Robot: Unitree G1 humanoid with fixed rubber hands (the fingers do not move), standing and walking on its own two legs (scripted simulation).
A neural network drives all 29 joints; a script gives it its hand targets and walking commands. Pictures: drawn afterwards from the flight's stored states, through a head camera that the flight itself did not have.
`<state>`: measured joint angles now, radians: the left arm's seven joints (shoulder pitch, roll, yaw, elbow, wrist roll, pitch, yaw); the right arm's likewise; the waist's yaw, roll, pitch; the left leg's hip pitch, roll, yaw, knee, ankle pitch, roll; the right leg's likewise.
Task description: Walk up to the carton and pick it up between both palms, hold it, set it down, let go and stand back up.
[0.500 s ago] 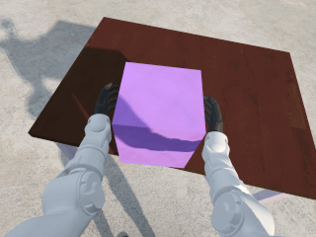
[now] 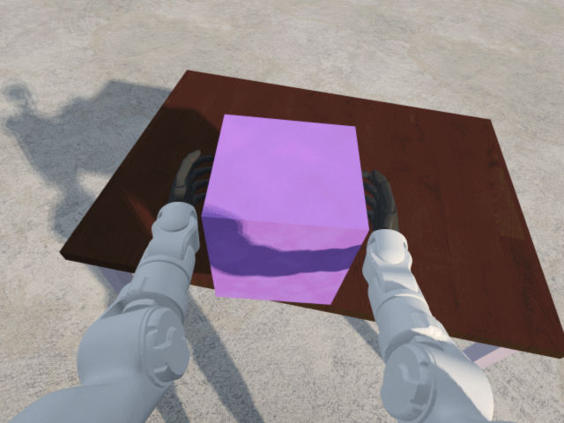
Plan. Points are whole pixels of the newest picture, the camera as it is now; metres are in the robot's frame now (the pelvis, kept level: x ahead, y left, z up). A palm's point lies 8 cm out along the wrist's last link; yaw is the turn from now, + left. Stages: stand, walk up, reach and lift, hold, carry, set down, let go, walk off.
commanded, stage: reach and lift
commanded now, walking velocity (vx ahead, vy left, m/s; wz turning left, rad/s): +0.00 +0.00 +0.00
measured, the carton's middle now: (281, 216) +0.44 +0.02 +0.00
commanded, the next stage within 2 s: none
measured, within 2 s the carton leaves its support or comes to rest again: neither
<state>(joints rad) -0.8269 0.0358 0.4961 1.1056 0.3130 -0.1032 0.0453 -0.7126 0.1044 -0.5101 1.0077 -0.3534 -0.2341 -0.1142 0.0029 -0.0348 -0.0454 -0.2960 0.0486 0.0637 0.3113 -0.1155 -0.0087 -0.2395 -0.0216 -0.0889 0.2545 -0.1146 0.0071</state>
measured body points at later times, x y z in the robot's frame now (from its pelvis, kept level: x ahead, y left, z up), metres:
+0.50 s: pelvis +0.01 +0.00 +0.00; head +0.01 +0.02 +0.45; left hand +0.41 +0.16 +0.09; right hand +0.40 -0.14 +0.08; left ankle +0.02 +0.12 -0.75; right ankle +0.00 -0.12 -0.75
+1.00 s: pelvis -0.01 +0.00 +0.00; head -0.03 +0.03 +0.45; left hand +0.38 +0.16 +0.13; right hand +0.37 -0.14 +0.13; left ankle +0.02 +0.12 -0.75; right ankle +0.00 -0.12 -0.75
